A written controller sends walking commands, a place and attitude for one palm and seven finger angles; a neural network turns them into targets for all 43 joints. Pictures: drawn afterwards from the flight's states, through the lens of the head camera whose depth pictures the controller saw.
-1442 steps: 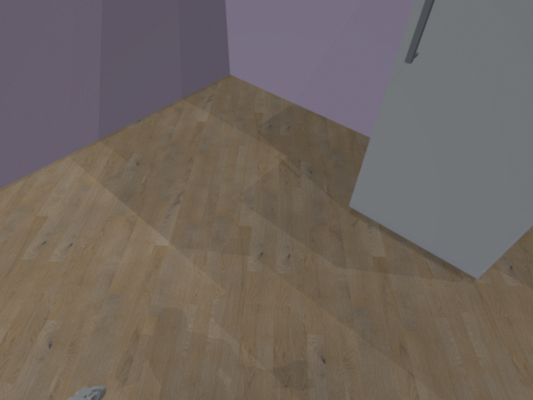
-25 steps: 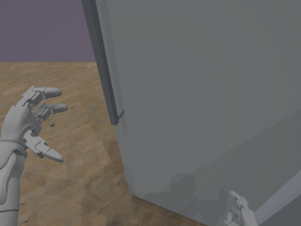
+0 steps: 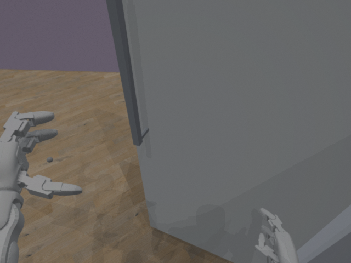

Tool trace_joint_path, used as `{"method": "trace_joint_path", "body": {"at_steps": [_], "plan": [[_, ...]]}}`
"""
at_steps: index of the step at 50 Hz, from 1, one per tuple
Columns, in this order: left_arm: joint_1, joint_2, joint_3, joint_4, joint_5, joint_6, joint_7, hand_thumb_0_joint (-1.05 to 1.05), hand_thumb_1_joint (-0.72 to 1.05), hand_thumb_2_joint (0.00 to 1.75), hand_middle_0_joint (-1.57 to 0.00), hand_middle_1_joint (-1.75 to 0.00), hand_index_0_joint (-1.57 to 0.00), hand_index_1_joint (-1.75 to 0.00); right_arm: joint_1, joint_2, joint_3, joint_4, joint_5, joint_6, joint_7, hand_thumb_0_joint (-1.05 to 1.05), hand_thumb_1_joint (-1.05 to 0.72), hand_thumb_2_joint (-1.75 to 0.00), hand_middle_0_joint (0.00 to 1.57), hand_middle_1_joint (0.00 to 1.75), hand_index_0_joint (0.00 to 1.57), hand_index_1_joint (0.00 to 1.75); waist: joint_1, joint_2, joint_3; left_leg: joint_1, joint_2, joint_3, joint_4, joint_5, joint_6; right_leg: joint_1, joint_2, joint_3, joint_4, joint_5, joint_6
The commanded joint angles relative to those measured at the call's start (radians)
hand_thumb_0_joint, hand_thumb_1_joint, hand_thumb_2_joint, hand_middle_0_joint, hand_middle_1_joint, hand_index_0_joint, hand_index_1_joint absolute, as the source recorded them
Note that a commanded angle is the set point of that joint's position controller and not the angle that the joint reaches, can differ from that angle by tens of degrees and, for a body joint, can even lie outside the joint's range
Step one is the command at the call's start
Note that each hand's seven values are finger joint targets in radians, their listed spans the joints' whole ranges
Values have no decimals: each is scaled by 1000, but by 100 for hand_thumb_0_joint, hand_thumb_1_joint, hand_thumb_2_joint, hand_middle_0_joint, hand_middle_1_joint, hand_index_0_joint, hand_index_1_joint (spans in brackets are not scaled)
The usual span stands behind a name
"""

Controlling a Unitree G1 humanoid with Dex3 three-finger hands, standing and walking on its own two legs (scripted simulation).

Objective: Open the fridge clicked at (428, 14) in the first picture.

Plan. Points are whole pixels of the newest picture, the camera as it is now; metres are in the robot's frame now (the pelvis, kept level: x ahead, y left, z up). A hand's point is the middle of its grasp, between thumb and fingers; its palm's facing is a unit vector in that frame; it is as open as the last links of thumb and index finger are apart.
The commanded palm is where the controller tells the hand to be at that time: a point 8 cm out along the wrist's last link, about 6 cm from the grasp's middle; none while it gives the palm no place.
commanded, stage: draw the hand back to the body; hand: left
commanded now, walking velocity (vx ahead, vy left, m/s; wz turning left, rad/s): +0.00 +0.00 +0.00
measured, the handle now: (131, 70) +0.43 +0.16 +0.26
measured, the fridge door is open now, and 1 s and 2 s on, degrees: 70 70 70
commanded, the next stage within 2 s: step back with the hand held close in 0.94 s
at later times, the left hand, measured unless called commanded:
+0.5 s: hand (45, 169) +0.21 +0.27 +0.17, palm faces +0.45 -0.81 -0.37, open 9.4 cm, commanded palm +0.16 +0.31 +0.18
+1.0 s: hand (43, 174) +0.20 +0.27 +0.17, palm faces +0.48 -0.80 -0.37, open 7.4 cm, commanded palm +0.15 +0.30 +0.18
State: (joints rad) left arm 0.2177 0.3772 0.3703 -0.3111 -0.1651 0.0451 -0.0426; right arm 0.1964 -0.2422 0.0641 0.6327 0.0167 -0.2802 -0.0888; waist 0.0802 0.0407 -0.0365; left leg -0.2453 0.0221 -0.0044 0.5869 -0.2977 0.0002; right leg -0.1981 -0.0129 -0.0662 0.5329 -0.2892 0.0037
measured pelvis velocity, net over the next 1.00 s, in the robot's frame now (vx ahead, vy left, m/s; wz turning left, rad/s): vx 0.01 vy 0.00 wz -0.01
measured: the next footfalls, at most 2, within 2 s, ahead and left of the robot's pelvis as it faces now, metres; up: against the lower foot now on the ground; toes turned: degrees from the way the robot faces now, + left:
right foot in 1.96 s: -0.11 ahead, -0.10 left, +0.00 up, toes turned -1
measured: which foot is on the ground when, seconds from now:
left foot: down 0.00-1.00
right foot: down 0.00-1.00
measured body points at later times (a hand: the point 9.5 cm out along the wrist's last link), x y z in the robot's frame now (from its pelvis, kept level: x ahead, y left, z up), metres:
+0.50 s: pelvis +0.01 +0.01 +0.01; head -0.02 +0.00 +0.45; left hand +0.18 +0.31 +0.19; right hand +0.19 -0.22 -0.07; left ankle +0.01 +0.12 -0.73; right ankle +0.00 -0.12 -0.73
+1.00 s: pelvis +0.01 +0.00 +0.01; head -0.01 -0.01 +0.45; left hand +0.17 +0.31 +0.19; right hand +0.20 -0.21 -0.07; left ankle +0.01 +0.12 -0.73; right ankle +0.00 -0.12 -0.73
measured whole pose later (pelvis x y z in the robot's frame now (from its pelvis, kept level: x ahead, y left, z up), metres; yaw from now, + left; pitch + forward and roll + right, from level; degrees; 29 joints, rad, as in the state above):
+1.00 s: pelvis +0.01 +0.00 +0.01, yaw -1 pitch -4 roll -1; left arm 0.44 0.35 0.34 -0.39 -0.07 -0.07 0.12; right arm 0.21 -0.21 0.03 0.66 -0.01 -0.17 -0.09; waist 0.08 0.04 -0.01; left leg -0.15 0.01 0.02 0.50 -0.28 0.01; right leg -0.12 -0.02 -0.05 0.47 -0.28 0.01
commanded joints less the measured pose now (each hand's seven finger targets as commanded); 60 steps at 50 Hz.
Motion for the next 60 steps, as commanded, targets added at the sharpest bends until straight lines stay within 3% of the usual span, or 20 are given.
{"method": "trace_joint_path", "body": {"at_steps": [1, 8, 14, 18, 22, 23, 24, 28, 37, 38, 44, 48, 51, 53, 54, 55, 56, 57, 58, 60], "plan": [[-121, 187, 67, -276, 68, -151, 140, 0, -8, 43, -23, -87, -23, -87, -108, -100, -66, -135, -8, -28, -2, 0, -90, -90, 20, 30, 20, 30, -11, 89, -100, 72, 14, -3, -126, 105, 22, -17, -35, 32, -93, 90, -20], [-69, 186, 70, -240, 92, -187, 173, 0, 17, 55, -22, -73, -22, -73, -122, -101, -72, -118, -15, 7, -14, 0, -90, -90, 20, 30, 20, 30, -10, 8, -57, 77, 18, -9, -163, 125, 29, 5, -30, 25, -113, 92, -19], [23, 160, 63, -242, 93, -196, 171, 0, 39, 65, -22, -60, -22, -60, -126, -92, -77, -124, -14, 25, -9, 0, -90, -90, 20, 30, 20, 30, -3, 39, -37, 91, 23, -10, -181, 173, 23, 34, -30, 22, -113, 127, -21], [94, 189, 104, -247, 93, -199, 171, 0, 54, 73, -21, -51, -21, -51, -124, -98, -85, -131, -14, 35, -6, 0, -90, -90, 20, 30, 20, 30, 7, -15, -38, 91, 25, -3, -180, 210, 24, 50, -27, 20, -121, 159, -20], [97, 178, 98, -281, 96, -203, 171, 0, 68, 80, -21, -43, -21, -43, -119, -89, -84, -137, -12, 41, -6, 0, -90, -90, 20, 30, 20, 30, 0, 47, -26, 100, 25, 1, -181, 197, 18, 36, -28, 23, -124, 148, -20], [110, 187, 105, -282, 98, -201, 172, 0, 72, 81, -21, -41, -21, -41, -121, -94, -86, -135, -13, 41, -8, 0, -90, -90, 20, 30, 20, 30, 3, 29, -24, 101, 25, 2, -178, 220, 21, 44, -27, 23, -128, 166, -21], [121, 175, 96, -294, 100, -201, 173, 0, 75, 83, -21, -38, -21, -38, -116, -91, -87, -137, -14, 41, -8, 0, -90, -90, 20, 30, 20, 30, 2, 64, -36, 108, 25, 5, -172, 233, 19, 49, -31, 24, -124, 178, -22], [159, 179, 102, -295, 98, -193, 175, 0, 90, 90, -20, -30, -20, -30, -114, -93, -89, -142, -14, 43, -10, 0, -90, -90, 20, 30, 20, 30, 3, 8, -24, 109, 26, 6, -171, 239, 21, 44, -29, 20, -130, 185, -19], [98, 165, 79, -288, 102, -180, 180, 0, 90, 90, -20, -30, -20, -30, -116, -85, -81, -139, -15, 47, -16, 0, -90, -90, 20, 30, 20, 30, -5, 33, -2, 112, 19, 1, -173, 190, 22, 25, -30, 22, -137, 143, -18], [108, 176, 89, -275, 100, -176, 179, 0, 90, 90, -20, -30, -20, -30, -121, -90, -84, -140, -16, 47, -18, 0, -90, -90, 20, 30, 20, 30, -1, -5, 5, 107, 22, 3, -172, 189, 27, 25, -31, 22, -148, 142, -17], [119, 170, 88, -289, 100, -176, 177, 0, 90, 90, -20, -30, -20, -30, -122, -82, -79, -142, -18, 45, -15, 0, -90, -90, 20, 30, 20, 30, 1, 49, -19, 114, 19, 6, -169, 201, 25, 42, -34, 26, -144, 158, -19], [128, 181, 101, -284, 97, -176, 175, 0, 90, 90, -20, -30, -20, -30, -123, -87, -83, -143, -19, 47, -15, 0, -90, -90, 20, 30, 20, 30, 4, -4, -16, 111, 22, 5, -168, 217, 27, 47, -32, 21, -149, 169, -18], [114, 180, 96, -296, 100, -177, 176, 0, 90, 90, -20, -30, -20, -30, -124, -81, -80, -143, -17, 46, -15, 0, -90, -90, 20, 30, 20, 30, 1, 48, -15, 118, 20, 6, -170, 199, 24, 36, -34, 24, -147, 152, -18], [76, 160, 64, -294, 104, -177, 174, 0, 90, 90, -20, -30, -20, -30, -123, -89, -81, -139, -18, 43, -16, 0, -90, -90, 20, 30, 20, 30, -6, 19, -11, 115, 20, 6, -167, 213, 27, 36, -34, 20, -148, 164, -18], [-85, 277, 196, -373, 104, -230, 186, 0, 90, 90, -20, -30, -20, -30, -120, -98, -77, -168, -10, 70, -12, 0, -90, -90, 20, 30, 20, 30, -39, -21, 98, 42, 36, -1, -130, 138, 45, -46, -82, 160, -222, 237, -19], [30, 201, 140, -255, 110, -239, 178, 0, 90, 90, -20, -30, -20, -30, -102, -77, -72, -128, -20, 89, -12, 0, -90, -90, 20, 30, 20, 30, -56, -102, 86, 52, 28, -8, -93, 118, 46, -66, -114, 171, -233, 259, -26], [101, 154, 102, -216, 117, -238, 172, 0, 90, 90, -20, -30, -20, -30, -94, -80, -78, -137, -21, 107, -7, 0, -90, -90, 20, 30, 20, 30, -57, -132, 63, 60, 26, -2, -69, 127, 43, -71, -131, 181, -229, 279, -31], [121, 145, 88, -237, 121, -245, 170, 0, 90, 90, -20, -30, -20, -30, -95, -85, -82, -149, -21, 120, -2, 0, -90, -90, 20, 30, 20, 30, -57, -125, 30, 60, 30, -1, -67, 148, 41, -52, -143, 177, -208, 305, -35], [123, 153, 94, -285, 124, -256, 173, 0, 90, 90, -20, -30, -20, -30, -108, -90, -87, -162, -21, 127, -4, 0, -90, -90, 20, 30, 20, 30, -53, -72, -9, 67, 37, -3, -74, 197, 41, -25, -147, 162, -179, 361, -35], [208, 165, 119, -292, 122, -267, 181, 0, 90, 90, -20, -30, -20, -30, -99, -90, -90, -183, -19, 144, -3, 0, -90, -90, 20, 30, 20, 30, -48, -25, -68, 69, 59, -16, -108, 290, 43, 11, -125, 133, -119, 376, -22]]}}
